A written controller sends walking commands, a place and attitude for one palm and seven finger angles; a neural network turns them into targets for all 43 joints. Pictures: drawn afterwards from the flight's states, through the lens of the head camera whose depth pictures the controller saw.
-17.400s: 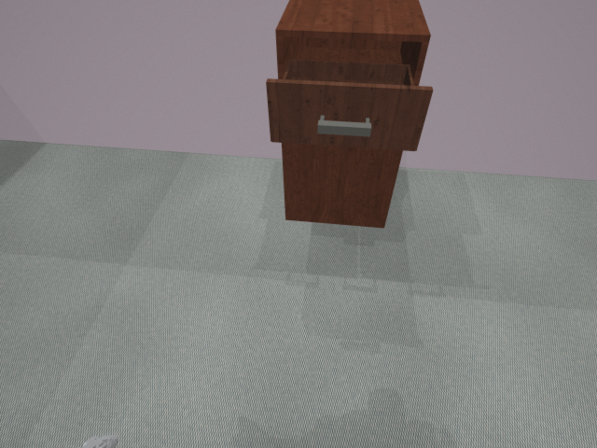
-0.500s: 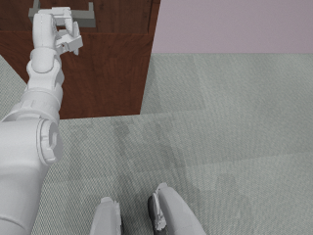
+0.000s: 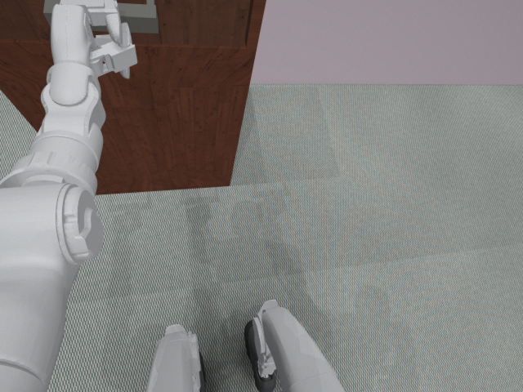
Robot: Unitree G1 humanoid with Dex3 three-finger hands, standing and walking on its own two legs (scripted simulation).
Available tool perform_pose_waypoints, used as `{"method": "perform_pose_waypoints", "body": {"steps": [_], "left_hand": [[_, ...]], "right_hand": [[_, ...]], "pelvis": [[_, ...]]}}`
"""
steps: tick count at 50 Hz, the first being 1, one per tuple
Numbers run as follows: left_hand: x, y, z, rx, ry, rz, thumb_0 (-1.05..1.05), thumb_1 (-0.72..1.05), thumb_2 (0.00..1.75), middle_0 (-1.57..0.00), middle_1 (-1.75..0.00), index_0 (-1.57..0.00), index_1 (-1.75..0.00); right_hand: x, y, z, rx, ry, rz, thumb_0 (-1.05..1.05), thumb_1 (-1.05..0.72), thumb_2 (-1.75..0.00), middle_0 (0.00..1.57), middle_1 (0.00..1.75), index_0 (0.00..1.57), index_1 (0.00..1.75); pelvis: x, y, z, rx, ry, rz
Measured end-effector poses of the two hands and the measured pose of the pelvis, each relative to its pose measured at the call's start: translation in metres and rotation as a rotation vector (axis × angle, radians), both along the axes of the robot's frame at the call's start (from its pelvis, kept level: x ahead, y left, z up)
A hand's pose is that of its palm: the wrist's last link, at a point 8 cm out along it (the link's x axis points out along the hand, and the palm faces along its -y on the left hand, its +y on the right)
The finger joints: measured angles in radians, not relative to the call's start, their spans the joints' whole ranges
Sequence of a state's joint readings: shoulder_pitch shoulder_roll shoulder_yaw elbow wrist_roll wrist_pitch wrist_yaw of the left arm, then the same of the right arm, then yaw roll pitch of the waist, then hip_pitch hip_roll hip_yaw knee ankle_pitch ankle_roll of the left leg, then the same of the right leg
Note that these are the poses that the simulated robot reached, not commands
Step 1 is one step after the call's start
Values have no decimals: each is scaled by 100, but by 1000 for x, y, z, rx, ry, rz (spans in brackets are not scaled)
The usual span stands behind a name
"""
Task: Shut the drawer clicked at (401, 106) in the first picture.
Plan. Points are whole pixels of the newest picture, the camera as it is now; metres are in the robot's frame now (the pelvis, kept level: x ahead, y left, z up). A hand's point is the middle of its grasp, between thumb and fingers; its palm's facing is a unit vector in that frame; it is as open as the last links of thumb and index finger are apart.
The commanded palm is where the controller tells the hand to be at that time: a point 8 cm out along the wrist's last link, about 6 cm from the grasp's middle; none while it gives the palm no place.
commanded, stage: pull the fist back off the drawer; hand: left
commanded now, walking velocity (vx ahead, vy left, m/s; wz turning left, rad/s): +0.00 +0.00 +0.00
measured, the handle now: (105, 6) +0.66 +0.11 +0.08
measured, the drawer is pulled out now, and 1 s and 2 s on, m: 0.00 0.00 0.00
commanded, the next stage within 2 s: draw the hand back to the body in 0.40 s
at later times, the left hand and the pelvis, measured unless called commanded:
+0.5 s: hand (130, 50) +0.58 +0.08 +0.08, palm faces -0.03 -1.00 -0.04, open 3.2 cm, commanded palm +0.54 +0.13 +0.09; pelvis +0.04 -0.01 +0.02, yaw -1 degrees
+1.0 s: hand (57, 104) +0.43 +0.13 +0.16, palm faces -0.05 -1.00 -0.04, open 3.3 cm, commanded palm +0.39 +0.19 +0.18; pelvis +0.07 -0.02 +0.08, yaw +1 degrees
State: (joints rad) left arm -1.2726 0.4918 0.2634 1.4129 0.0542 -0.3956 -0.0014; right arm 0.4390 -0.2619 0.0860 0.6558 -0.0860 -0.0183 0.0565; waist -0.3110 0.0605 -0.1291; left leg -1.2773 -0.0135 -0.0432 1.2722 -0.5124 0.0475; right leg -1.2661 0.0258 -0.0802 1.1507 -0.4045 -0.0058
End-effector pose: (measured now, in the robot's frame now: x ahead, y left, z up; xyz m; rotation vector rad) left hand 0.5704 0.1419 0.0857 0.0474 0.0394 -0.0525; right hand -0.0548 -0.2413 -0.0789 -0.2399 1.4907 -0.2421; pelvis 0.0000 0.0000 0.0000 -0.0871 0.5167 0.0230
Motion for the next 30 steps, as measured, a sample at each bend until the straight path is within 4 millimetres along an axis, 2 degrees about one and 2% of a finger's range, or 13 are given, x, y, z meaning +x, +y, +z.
{"method": "perform_pose_waypoints", "body": {"steps": [11,18,27,30], "left_hand": [[-5,-7,-2,-12,-12,10,6,76,95,-139,-160,-140,-160],[-9,-11,0,-18,-14,20,4,85,92,-140,-160,-140,-160],[-10,-3,0,-16,-20,22,2,87,90,-140,-160,-140,-160],[-17,2,5,-14,-47,24,2,88,90,-139,-160,-139,-160]], "right_hand": [[17,-2,-2,36,-5,-12,0,-91,-90,20,30,21,30],[44,-8,1,56,-47,-26,0,-91,-90,20,30,21,30],[82,-20,3,51,-84,-16,0,-91,-90,20,30,20,30],[94,-23,6,56,-99,-24,0,-91,-90,20,30,20,30]], "pelvis": [[10,-3,6,9,-16,-12],[25,-7,16,26,-38,-33],[42,-13,24,40,-47,-39],[49,-14,29,44,-57,-45]]}}
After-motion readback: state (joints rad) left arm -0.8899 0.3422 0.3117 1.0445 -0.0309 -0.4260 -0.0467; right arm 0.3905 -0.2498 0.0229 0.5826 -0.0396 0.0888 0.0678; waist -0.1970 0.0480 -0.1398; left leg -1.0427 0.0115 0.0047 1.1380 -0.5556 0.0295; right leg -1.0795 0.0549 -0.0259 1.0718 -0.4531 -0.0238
